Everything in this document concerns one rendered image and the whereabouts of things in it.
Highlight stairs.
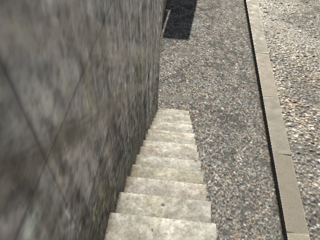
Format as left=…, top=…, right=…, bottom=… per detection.
left=104, top=108, right=217, bottom=240

